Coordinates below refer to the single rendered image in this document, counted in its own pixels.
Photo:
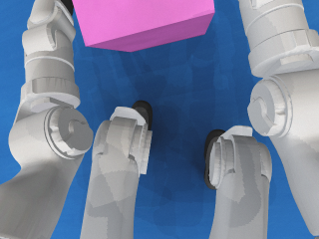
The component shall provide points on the robot right thigh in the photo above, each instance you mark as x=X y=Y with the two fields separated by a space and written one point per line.
x=242 y=192

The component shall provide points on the robot right foot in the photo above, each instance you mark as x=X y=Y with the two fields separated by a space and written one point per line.
x=211 y=138

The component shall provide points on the robot right upper arm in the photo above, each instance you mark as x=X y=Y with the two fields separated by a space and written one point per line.
x=285 y=107

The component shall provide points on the robot left upper arm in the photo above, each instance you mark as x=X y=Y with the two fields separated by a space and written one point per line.
x=49 y=146

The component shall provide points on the carton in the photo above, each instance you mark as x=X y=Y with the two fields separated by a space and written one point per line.
x=134 y=25

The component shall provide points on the left robot forearm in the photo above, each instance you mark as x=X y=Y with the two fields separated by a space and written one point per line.
x=48 y=60

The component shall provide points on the right robot forearm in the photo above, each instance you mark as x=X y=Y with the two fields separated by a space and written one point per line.
x=279 y=37

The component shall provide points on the left robot hand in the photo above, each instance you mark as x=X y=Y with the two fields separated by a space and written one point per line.
x=69 y=5

